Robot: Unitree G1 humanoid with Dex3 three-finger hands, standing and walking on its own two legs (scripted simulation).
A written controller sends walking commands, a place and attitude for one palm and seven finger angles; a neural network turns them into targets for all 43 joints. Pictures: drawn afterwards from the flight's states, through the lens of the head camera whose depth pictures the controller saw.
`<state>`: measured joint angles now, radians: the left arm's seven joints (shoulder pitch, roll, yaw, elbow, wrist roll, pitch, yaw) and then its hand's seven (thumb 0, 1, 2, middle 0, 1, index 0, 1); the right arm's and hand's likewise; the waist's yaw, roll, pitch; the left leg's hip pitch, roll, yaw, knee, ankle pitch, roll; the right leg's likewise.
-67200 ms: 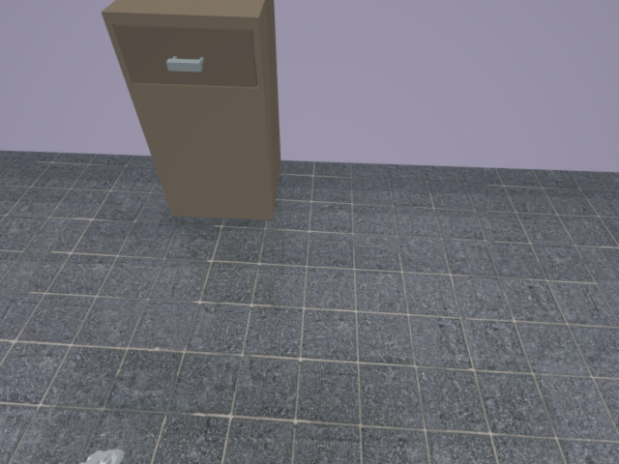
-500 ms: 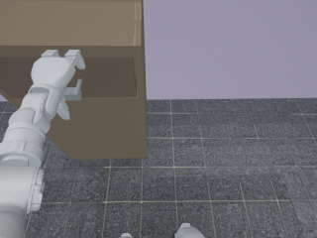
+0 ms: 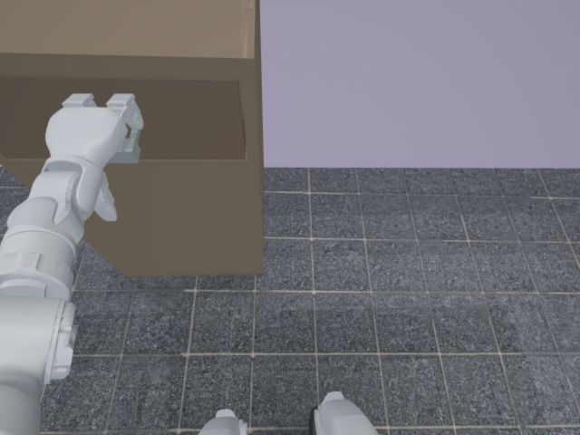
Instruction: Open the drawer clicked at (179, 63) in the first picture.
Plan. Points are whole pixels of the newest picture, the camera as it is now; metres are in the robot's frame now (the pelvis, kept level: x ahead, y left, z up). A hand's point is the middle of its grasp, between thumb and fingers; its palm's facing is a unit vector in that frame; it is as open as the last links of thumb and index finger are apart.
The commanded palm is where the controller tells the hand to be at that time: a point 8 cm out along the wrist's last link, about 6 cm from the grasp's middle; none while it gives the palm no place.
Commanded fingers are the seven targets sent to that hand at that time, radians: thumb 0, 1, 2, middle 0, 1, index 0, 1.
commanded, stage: lower the fingers behind the handle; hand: left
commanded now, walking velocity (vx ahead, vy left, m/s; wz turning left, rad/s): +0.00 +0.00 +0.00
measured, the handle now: (105, 139) +0.55 +0.26 +0.01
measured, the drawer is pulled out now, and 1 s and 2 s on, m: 0.00 0.00 0.00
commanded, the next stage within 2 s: lift the fingers back up to retry in 1.06 s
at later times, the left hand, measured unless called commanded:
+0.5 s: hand (97, 166) +0.50 +0.26 +0.02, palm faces -0.09 +0.01 -1.00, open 13.9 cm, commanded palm +0.48 +0.24 +0.05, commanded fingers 0.00 -0.50 0.30 -0.30 -1.20 -0.30 -1.20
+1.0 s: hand (99, 166) +0.50 +0.26 +0.02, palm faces -0.08 +0.04 -1.00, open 13.9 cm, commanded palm +0.49 +0.24 +0.04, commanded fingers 0.00 -0.50 0.30 -0.30 -1.20 -0.30 -1.20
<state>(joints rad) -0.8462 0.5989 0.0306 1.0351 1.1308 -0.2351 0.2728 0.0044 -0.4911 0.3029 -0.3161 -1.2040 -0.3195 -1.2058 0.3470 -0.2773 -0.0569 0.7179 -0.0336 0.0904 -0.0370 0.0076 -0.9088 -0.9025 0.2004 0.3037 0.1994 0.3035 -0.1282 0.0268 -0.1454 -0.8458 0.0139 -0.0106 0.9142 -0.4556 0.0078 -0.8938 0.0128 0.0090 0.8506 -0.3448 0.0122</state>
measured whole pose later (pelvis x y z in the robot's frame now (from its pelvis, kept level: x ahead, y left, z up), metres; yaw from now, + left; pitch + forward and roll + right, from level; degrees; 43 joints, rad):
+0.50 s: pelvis +0.00 +0.00 -0.01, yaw +0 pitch +24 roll -2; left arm -0.86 0.62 0.01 1.07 1.12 -0.18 0.26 0.00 -0.49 0.30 -0.31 -1.25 -0.30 -1.20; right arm 0.35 -0.26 -0.05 0.73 -0.03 0.09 -0.03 0.01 -0.91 -0.90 0.20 0.30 0.20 0.30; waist -0.12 0.04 -0.16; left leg -0.91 0.01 -0.01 0.97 -0.48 0.01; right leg -0.95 0.01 0.01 0.90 -0.37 0.02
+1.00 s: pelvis -0.03 +0.00 -0.02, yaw +0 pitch +25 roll -2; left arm -0.99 0.64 -0.03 1.13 1.12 -0.10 0.23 0.00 -0.49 0.30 -0.30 -1.24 -0.28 -1.26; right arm 0.35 -0.26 -0.02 0.69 -0.02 0.09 -0.04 0.01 -0.91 -0.90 0.20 0.30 0.20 0.30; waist -0.16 0.04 -0.14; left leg -1.01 0.01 -0.02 1.05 -0.47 0.02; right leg -1.05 0.01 0.00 0.97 -0.35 0.02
